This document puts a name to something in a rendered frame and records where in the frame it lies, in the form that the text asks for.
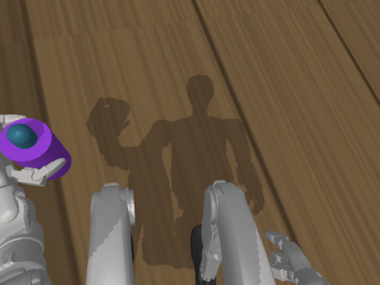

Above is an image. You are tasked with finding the right robot hand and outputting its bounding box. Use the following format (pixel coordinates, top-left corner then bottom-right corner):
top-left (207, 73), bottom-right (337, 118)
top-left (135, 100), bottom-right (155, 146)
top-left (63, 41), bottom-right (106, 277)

top-left (264, 231), bottom-right (312, 283)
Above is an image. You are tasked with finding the right robot arm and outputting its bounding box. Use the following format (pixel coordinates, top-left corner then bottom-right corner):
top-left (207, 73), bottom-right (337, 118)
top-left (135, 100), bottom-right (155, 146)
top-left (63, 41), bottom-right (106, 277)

top-left (293, 267), bottom-right (330, 285)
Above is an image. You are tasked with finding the bottle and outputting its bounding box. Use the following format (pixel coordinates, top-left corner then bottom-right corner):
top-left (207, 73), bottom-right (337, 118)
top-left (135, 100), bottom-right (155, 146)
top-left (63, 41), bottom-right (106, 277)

top-left (0, 118), bottom-right (71, 180)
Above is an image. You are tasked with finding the right robot foot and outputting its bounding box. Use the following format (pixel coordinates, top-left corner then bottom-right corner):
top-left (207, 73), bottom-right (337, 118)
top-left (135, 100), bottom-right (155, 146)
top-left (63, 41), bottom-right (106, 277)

top-left (191, 224), bottom-right (216, 285)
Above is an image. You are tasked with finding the left robot hand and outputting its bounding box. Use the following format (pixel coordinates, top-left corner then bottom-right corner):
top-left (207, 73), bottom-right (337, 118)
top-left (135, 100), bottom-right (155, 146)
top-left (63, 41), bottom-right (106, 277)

top-left (0, 115), bottom-right (67, 187)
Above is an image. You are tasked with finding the left robot arm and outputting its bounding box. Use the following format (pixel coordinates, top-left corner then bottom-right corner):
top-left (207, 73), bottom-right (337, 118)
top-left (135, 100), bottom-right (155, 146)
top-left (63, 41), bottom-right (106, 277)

top-left (0, 185), bottom-right (52, 285)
